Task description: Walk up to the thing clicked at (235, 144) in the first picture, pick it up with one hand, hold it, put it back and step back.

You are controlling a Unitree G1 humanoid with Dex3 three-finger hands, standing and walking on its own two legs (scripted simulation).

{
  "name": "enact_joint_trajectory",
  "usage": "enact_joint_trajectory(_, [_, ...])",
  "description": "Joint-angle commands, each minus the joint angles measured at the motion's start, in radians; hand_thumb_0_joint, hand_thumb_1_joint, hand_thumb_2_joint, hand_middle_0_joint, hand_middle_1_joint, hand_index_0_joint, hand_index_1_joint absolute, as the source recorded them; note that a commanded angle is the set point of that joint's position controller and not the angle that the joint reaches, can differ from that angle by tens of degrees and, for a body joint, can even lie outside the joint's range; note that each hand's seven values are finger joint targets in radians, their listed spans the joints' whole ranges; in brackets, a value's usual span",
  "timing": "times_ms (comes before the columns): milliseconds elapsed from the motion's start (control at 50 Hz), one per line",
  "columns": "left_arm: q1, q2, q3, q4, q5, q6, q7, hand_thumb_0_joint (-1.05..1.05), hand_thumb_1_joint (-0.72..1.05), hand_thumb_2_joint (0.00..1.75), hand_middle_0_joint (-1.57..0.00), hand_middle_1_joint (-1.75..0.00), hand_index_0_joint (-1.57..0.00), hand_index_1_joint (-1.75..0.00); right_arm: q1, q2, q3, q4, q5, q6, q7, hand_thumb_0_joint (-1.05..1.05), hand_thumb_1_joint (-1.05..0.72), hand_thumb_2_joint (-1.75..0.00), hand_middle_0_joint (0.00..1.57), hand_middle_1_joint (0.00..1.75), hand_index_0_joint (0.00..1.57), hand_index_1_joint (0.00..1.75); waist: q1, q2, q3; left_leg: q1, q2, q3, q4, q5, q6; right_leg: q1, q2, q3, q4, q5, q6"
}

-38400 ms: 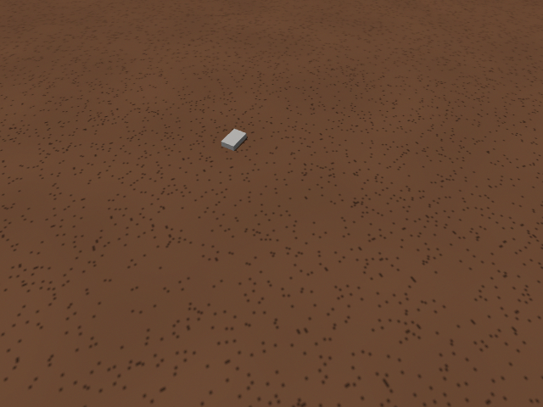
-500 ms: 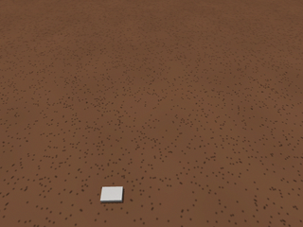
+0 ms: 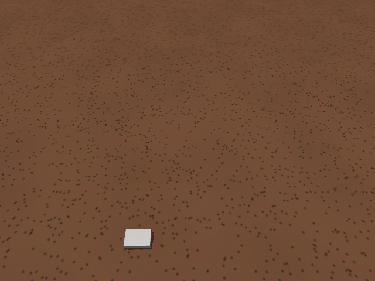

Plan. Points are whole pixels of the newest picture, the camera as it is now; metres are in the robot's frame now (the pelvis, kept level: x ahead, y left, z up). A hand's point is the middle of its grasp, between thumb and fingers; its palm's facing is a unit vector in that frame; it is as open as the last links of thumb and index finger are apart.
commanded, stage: stand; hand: left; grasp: from above
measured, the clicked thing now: (138, 238) +0.43 +0.27 -0.77
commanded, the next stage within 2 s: step back in 0.46 s
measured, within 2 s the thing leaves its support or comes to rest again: neither
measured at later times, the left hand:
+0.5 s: hand out of the picture +0.08 +0.25 -0.16, palm faces +0.01 -0.94 -0.33, open 7.4 cm
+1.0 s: hand out of the picture +0.07 +0.29 -0.18, palm faces -0.10 -0.93 -0.35, open 7.4 cm
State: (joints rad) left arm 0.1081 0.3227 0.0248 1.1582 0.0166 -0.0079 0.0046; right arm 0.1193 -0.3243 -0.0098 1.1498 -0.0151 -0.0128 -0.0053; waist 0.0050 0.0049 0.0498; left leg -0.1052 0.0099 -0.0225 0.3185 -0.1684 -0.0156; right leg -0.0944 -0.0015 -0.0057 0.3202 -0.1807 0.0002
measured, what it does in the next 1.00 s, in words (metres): lifts its right foot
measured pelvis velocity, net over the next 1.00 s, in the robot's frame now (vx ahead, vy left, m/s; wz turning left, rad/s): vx -0.07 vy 0.04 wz -0.06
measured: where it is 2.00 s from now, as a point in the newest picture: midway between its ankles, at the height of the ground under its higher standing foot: outside the picture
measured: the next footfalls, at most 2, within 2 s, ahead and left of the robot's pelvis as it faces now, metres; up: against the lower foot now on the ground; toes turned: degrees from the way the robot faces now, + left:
right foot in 1.14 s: -0.08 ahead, -0.09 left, +0.00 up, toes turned -1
left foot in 1.50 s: -0.18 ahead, +0.16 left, +0.00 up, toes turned -5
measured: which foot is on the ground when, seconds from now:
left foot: down 0.00-1.00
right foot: down 0.00-0.74, up 0.76-1.00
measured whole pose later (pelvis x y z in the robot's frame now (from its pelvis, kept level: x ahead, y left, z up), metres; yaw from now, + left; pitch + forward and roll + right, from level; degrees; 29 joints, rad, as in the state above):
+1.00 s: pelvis -0.07 +0.04 -0.02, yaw -3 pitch -1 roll -2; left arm 0.07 0.39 0.06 0.88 0.01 0.06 0.02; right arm 0.13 -0.34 -0.05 0.91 -0.02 0.02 -0.02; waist -0.02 -0.04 0.21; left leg -0.29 -0.01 0.02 0.57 -0.27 0.06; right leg -0.43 0.11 0.16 1.08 -0.49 0.01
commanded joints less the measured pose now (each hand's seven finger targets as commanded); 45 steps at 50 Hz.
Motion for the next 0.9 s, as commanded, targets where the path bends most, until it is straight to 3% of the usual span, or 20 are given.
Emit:
enact_joint_trajectory(0, [-0.043, 0.205, 0.033, -0.064, -0.003, -0.023, 0.015, 0.0, 0.9, 0.9, -0.2, -0.3, -0.2, -0.3, -0.039, -0.202, -0.035, -0.06, -0.001, -0.018, -0.014, 0.0, -0.9, -0.9, 0.2, 0.3, 0.2, 0.3, -0.005, 0.013, -0.059, -0.002, 0.108, -0.084, -0.06, 0.091, 0.034, 0.005, -0.119, 0.087, -0.057, 0.083, -0.019])
enact_joint_trajectory(80, [-0.035, 0.203, 0.031, -0.061, -0.002, -0.025, 0.014, 0.0, 0.9, 0.9, -0.2, -0.3, -0.2, -0.3, -0.034, -0.206, -0.036, -0.06, -0.001, -0.015, -0.012, 0.0, -0.9, -0.9, 0.2, 0.3, 0.2, 0.3, -0.005, -0.014, -0.043, -0.011, 0.11, -0.088, -0.06, 0.078, 0.036, -0.005, -0.119, 0.087, -0.063, 0.055, -0.017])
enact_joint_trajectory(280, [-0.045, 0.216, 0.031, -0.069, -0.006, -0.027, 0.014, 0.0, 0.9, 0.9, -0.2, -0.3, -0.2, -0.3, -0.035, -0.209, -0.032, -0.061, 0.001, -0.018, -0.012, 0.0, -0.9, -0.9, 0.2, 0.3, 0.2, 0.3, -0.01, 0.003, -0.071, 0.012, 0.111, -0.08, -0.042, 0.147, 0.032, 0.019, -0.127, 0.091, -0.051, 0.156, -0.019])
enact_joint_trajectory(420, [-0.037, 0.217, 0.03, -0.069, -0.006, -0.027, 0.013, 0.0, 0.9, 0.9, -0.2, -0.3, -0.2, -0.3, -0.04, -0.208, -0.03, -0.063, 0.002, -0.017, -0.011, 0.0, -0.9, -0.9, 0.2, 0.3, 0.2, 0.3, -0.005, 0.002, -0.066, 0.008, 0.112, -0.081, -0.052, 0.116, 0.031, 0.01, -0.123, 0.088, -0.057, 0.116, -0.02])
enact_joint_trajectory(440, [-0.028, 0.298, 0.072, -0.101, -0.023, -0.018, 0.017, 0.0, 0.9, 0.9, -0.2, -0.3, -0.2, -0.3, -0.081, -0.265, -0.053, -0.091, 0.004, 0.001, -0.006, 0.0, -0.9, -0.9, 0.2, 0.3, 0.2, 0.3, -0.005, -0.019, 0.028, -0.053, 0.092, -0.083, 0.069, 0.27, 0.051, -0.062, -0.115, 0.113, 0.021, 0.348, -0.028])
enact_joint_trajectory(460, [-0.022, 0.297, 0.074, -0.111, -0.029, -0.014, 0.021, 0.0, 0.9, 0.9, -0.2, -0.3, -0.2, -0.3, -0.062, -0.244, -0.05, -0.104, 0.013, 0.009, -0.007, 0.0, -0.9, -0.9, 0.2, 0.3, 0.2, 0.3, -0.01, -0.03, 0.011, -0.069, 0.078, -0.064, 0.115, 0.29, 0.05, -0.053, -0.125, 0.113, 0.042, 0.416, -0.044])
enact_joint_trajectory(520, [-0.02, 0.308, 0.085, -0.16, -0.024, -0.008, 0.026, 0.0, 0.9, 0.9, -0.2, -0.3, -0.2, -0.3, -0.037, -0.236, -0.059, -0.134, 0.018, 0.023, -0.005, 0.0, -0.9, -0.9, 0.2, 0.3, 0.2, 0.3, -0.015, -0.076, -0.071, -0.077, 0.021, -0.018, 0.255, 0.187, 0.043, -0.042, -0.195, 0.174, 0.038, 0.456, -0.125])
enact_joint_trajectory(580, [-0.081, 0.327, 0.093, -0.224, -0.008, 0.003, 0.028, 0.0, 0.9, 0.9, -0.2, -0.3, -0.2, -0.3, 0.007, -0.229, -0.073, -0.156, 0.012, 0.043, 0.0, 0.0, -0.9, -0.9, 0.2, 0.3, 0.2, 0.3, -0.024, -0.159, -0.115, -0.112, -0.045, -0.007, 0.44, -0.206, 0.043, -0.089, -0.308, 0.261, 0.041, 0.438, -0.226])
enact_joint_trajectory(620, [-0.121, 0.331, 0.094, -0.27, 0.005, 0.009, 0.025, 0.0, 0.9, 0.9, -0.2, -0.3, -0.2, -0.3, 0.069, -0.236, -0.081, -0.17, 0.007, 0.05, 0.007, 0.0, -0.9, -0.9, 0.2, 0.3, 0.2, 0.3, -0.044, -0.196, -0.131, -0.095, -0.034, -0.03, 0.508, -0.314, 0.061, -0.156, -0.337, 0.258, 0.084, 0.408, -0.241])
enact_joint_trajectory(640, [-0.138, 0.316, 0.09, -0.284, 0.006, 0.013, 0.024, 0.0, 0.9, 0.9, -0.2, -0.3, -0.2, -0.3, 0.074, -0.231, -0.083, -0.177, 0.01, 0.049, 0.01, 0.0, -0.9, -0.9, 0.2, 0.3, 0.2, 0.3, -0.054, -0.189, -0.126, -0.09, -0.025, -0.033, 0.449, -0.282, 0.069, -0.156, -0.302, 0.216, 0.117, 0.386, -0.215])
enact_joint_trajectory(660, [-0.14, 0.303, 0.086, -0.288, 0.004, 0.017, 0.023, 0.0, 0.9, 0.9, -0.2, -0.3, -0.2, -0.3, 0.084, -0.23, -0.085, -0.178, 0.011, 0.042, 0.01, 0.0, -0.9, -0.9, 0.2, 0.3, 0.2, 0.3, -0.057, -0.155, -0.132, -0.089, -0.013, -0.026, 0.356, -0.111, 0.067, -0.129, -0.254, 0.166, 0.18, 0.396, -0.177])
enact_joint_trajectory(680, [-0.121, 0.284, 0.081, -0.295, -0.003, 0.025, 0.024, 0.0, 0.9, 0.9, -0.2, -0.3, -0.2, -0.3, 0.069, -0.251, -0.089, -0.193, 0.006, 0.034, 0.007, 0.0, -0.9, -0.9, 0.2, 0.3, 0.2, 0.3, -0.049, -0.062, -0.124, -0.097, 0.043, -0.064, 0.242, 0.238, 0.08, -0.13, -0.167, 0.105, 0.28, 0.338, -0.121])
enact_joint_trajectory(700, [-0.118, 0.248, 0.071, -0.307, -0.014, 0.033, 0.025, 0.0, 0.9, 0.9, -0.2, -0.3, -0.2, -0.3, 0.037, -0.292, -0.1, -0.211, -0.002, 0.029, 0.003, 0.0, -0.9, -0.9, 0.2, 0.3, 0.2, 0.3, -0.04, 0.063, -0.117, -0.081, 0.147, -0.191, 0.134, 0.438, 0.128, -0.175, -0.044, 0.053, 0.416, 0.2, -0.062])
enact_joint_trajectory(720, [-0.111, 0.219, 0.066, -0.317, -0.018, 0.04, 0.03, 0.0, 0.9, 0.9, -0.2, -0.3, -0.2, -0.3, 0.048, -0.335, -0.112, -0.217, -0.01, 0.024, 0.0, 0.0, -0.9, -0.9, 0.2, 0.3, 0.2, 0.3, -0.043, 0.169, -0.104, 0.023, 0.247, -0.323, 0.081, 0.624, 0.183, -0.32, 0.084, 0.049, 0.55, -0.142, -0.037])
enact_joint_trajectory(740, [-0.074, 0.216, 0.067, -0.316, -0.011, 0.052, 0.036, 0.0, 0.9, 0.9, -0.2, -0.3, -0.2, -0.3, 0.073, -0.338, -0.116, -0.222, -0.018, 0.019, -0.006, 0.0, -0.9, -0.9, 0.2, 0.3, 0.2, 0.3, -0.039, 0.142, -0.115, 0.052, 0.299, -0.341, 0.098, 0.702, 0.236, -0.361, 0.106, 0.123, 0.668, -0.439, -0.039])
enact_joint_trajectory(760, [-0.046, 0.208, 0.062, -0.317, -0.011, 0.054, 0.04, 0.0, 0.9, 0.9, -0.2, -0.3, -0.2, -0.3, 0.065, -0.341, -0.114, -0.234, -0.018, 0.017, -0.01, 0.0, -0.9, -0.9, 0.2, 0.3, 0.2, 0.3, -0.032, 0.136, -0.108, 0.057, 0.319, -0.335, 0.123, 0.808, 0.254, -0.39, 0.109, 0.159, 0.753, -0.477, -0.034])
enact_joint_trajectory(800, [-0.052, 0.225, 0.066, -0.311, -0.01, 0.055, 0.045, 0.0, 0.9, 0.9, -0.2, -0.3, -0.2, -0.3, 0.005, -0.331, -0.115, -0.269, -0.016, 0.021, -0.019, 0.0, -0.9, -0.9, 0.2, 0.3, 0.2, 0.3, -0.037, 0.164, -0.087, -0.01, 0.302, -0.317, 0.105, 0.681, 0.245, -0.387, 0.108, 0.212, 0.842, -0.44, -0.034])
enact_joint_trajectory(840, [-0.012, 0.243, 0.074, -0.306, -0.018, 0.057, 0.041, 0.0, 0.9, 0.9, -0.2, -0.3, -0.2, -0.3, -0.034, -0.305, -0.106, -0.293, -0.023, 0.017, -0.029, 0.0, -0.9, -0.9, 0.2, 0.3, 0.2, 0.3, -0.003, 0.154, -0.071, 0.001, 0.236, -0.223, 0.146, 0.656, 0.229, -0.413, 0.111, 0.214, 0.897, -0.355, -0.022])
enact_joint_trajectory(860, [0.013, 0.242, 0.076, -0.315, -0.014, 0.057, 0.038, 0.0, 0.9, 0.9, -0.2, -0.3, -0.2, -0.3, -0.036, -0.296, -0.103, -0.306, -0.019, 0.015, -0.032, 0.0, -0.9, -0.9, 0.2, 0.3, 0.2, 0.3, 0.009, 0.147, -0.08, 0.031, 0.231, -0.211, 0.152, 0.631, 0.235, -0.426, 0.111, 0.203, 0.903, -0.335, -0.017])
enact_joint_trajectory(880, [0.017, 0.243, 0.08, -0.321, -0.008, 0.055, 0.036, 0.0, 0.9, 0.9, -0.2, -0.3, -0.2, -0.3, -0.012, -0.283, -0.102, -0.309, -0.012, 0.014, -0.034, 0.0, -0.9, -0.9, 0.2, 0.3, 0.2, 0.3, -0.003, 0.125, -0.1, 0.089, 0.231, -0.214, 0.166, 0.625, 0.239, -0.433, 0.107, 0.196, 0.876, -0.326, -0.006])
